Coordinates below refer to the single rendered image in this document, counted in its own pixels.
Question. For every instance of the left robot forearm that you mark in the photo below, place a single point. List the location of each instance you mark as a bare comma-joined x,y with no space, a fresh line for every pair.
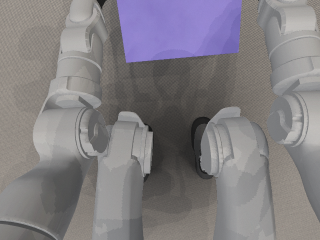
80,59

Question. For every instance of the robot left foot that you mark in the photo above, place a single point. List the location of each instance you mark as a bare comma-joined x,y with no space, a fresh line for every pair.
150,130

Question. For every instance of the right robot forearm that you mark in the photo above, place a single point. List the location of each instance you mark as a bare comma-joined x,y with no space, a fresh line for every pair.
292,38

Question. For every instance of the robot right upper arm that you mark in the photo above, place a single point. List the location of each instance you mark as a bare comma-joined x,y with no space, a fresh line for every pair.
294,121

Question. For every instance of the left robot shin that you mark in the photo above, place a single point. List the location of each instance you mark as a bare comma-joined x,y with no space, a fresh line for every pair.
122,116

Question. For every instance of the carton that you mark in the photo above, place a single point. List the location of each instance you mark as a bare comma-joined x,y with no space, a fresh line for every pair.
170,29

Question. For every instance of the robot left upper arm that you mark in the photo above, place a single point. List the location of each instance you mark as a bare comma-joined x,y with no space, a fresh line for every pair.
40,204

